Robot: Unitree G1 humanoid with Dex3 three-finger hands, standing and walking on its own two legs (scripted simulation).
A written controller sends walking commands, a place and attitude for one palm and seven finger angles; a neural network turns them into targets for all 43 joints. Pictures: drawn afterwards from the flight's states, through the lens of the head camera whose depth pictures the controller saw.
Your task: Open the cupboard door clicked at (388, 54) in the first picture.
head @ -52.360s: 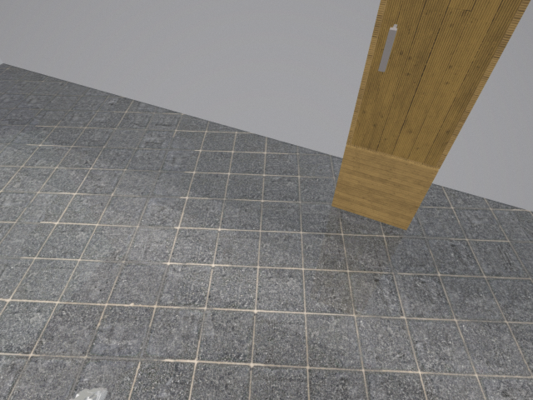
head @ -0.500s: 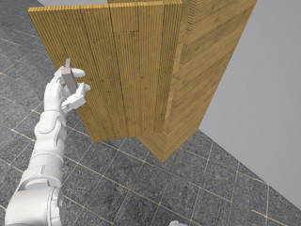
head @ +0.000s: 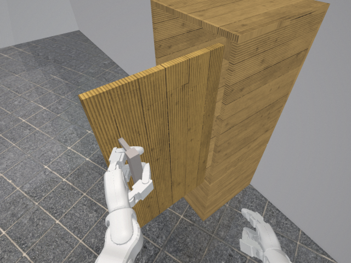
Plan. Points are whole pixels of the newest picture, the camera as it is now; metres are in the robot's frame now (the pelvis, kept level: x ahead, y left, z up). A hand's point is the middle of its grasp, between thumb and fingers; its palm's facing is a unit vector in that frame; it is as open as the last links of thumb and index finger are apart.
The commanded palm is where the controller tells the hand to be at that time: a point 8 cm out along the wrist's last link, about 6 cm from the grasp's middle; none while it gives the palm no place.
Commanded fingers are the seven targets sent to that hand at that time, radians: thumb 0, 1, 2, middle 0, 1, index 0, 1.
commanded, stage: pull the door open along its arc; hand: left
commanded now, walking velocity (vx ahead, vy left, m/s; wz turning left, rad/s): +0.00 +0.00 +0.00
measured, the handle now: (131, 164) +0.31 +0.12 +0.09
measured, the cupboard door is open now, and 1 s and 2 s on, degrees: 91 95 96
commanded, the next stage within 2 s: open thumb and fingers to let go in 0.22 s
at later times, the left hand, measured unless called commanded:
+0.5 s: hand (156, 186) +0.26 +0.06 +0.09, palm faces +0.40 -0.92 -0.03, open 6.6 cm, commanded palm +0.21 +0.09 +0.09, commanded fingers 0.00 0.20 0.60 -0.35 -1.27 -0.35 -1.27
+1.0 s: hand (152, 184) +0.26 +0.06 +0.10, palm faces +0.34 -0.94 -0.01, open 14.3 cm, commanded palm +0.21 +0.10 +0.09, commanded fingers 0.00 -0.50 0.30 -0.19 -0.55 -0.19 -0.55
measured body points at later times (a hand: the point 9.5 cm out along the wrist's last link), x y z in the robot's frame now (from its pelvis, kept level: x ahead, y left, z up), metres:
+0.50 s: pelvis -0.02 -0.03 +0.00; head -0.02 -0.06 +0.45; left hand +0.23 +0.10 +0.10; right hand +0.16 -0.25 -0.10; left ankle -0.04 +0.12 -0.71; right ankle -0.01 -0.09 -0.71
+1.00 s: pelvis -0.04 +0.00 +0.00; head -0.05 -0.01 +0.45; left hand +0.24 +0.11 +0.10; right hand +0.15 -0.21 -0.09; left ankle -0.04 +0.12 -0.71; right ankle -0.01 -0.09 -0.71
